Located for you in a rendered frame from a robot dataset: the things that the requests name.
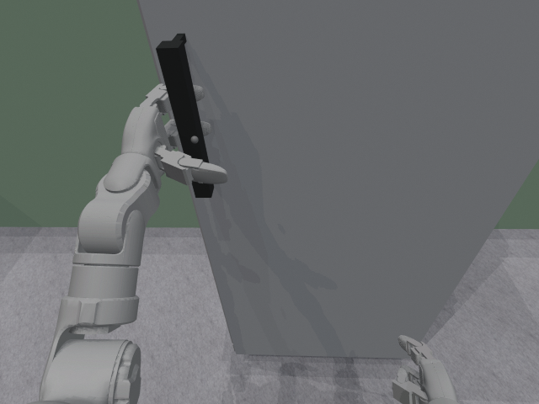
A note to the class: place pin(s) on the fridge door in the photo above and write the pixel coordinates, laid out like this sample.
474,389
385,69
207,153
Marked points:
371,148

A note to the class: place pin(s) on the robot right hand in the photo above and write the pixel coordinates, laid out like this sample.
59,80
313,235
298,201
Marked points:
431,382

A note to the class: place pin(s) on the robot left upper arm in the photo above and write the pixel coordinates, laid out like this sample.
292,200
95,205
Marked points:
94,371

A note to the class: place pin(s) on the handle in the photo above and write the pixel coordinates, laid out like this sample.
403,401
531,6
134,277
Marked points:
175,68

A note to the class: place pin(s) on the left robot forearm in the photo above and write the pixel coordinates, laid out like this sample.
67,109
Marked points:
110,232

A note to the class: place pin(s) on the robot left hand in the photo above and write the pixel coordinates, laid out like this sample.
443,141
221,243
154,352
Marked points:
145,133

